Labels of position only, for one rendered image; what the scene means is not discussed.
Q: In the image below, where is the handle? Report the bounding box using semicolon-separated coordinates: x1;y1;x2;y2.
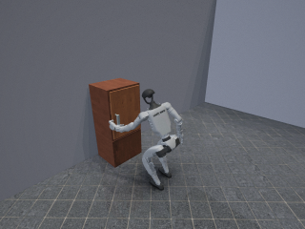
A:
115;114;120;125

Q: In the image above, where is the cupboard door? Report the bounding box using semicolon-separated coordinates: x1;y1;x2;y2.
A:
109;85;141;140

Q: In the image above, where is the robot left hand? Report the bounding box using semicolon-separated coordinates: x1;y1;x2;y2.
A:
109;120;125;131

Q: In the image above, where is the robot right upper arm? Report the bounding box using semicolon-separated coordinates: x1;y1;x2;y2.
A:
161;102;182;124

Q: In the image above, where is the right robot foot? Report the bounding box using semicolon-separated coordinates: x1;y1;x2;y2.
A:
158;168;172;178

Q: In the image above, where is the left robot forearm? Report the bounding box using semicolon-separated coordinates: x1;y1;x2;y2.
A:
114;124;132;133

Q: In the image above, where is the right robot forearm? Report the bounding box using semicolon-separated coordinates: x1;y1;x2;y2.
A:
175;120;183;135

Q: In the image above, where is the robot left upper arm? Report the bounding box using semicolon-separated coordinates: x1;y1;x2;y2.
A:
130;111;149;130

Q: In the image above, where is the robot right hand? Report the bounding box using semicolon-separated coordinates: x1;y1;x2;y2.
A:
176;134;184;145

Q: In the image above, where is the right robot thigh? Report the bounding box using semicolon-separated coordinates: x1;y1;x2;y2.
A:
157;135;180;145

